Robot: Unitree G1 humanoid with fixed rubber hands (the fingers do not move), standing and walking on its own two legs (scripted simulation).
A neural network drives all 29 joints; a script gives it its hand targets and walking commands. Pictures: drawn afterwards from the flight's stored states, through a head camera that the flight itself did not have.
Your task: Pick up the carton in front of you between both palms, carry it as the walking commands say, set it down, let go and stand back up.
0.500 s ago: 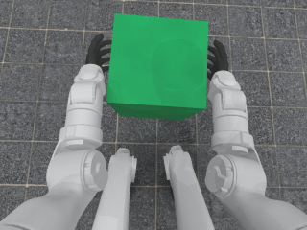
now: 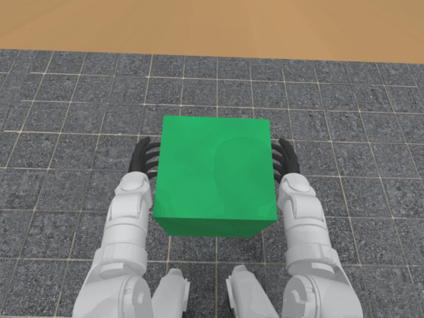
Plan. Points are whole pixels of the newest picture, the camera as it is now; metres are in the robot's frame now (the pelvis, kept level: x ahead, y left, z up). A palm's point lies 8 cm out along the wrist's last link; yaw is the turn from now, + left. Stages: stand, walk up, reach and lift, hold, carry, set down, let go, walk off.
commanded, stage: reach and lift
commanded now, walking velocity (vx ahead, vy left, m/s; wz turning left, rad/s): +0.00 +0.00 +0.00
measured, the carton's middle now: (213, 184) +0.38 -0.01 -0.10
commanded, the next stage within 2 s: hold in 1.50 s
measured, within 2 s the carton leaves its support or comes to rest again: neither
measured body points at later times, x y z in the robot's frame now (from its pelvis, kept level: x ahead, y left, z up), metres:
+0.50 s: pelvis +0.04 +0.00 +0.09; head +0.01 +0.00 +0.54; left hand +0.34 +0.15 +0.10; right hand +0.34 -0.16 +0.10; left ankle +0.04 +0.13 -0.65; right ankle +0.05 -0.13 -0.65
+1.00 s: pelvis +0.03 -0.01 +0.09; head +0.00 -0.01 +0.54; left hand +0.34 +0.15 +0.11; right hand +0.34 -0.16 +0.11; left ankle +0.04 +0.12 -0.65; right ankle +0.05 -0.13 -0.65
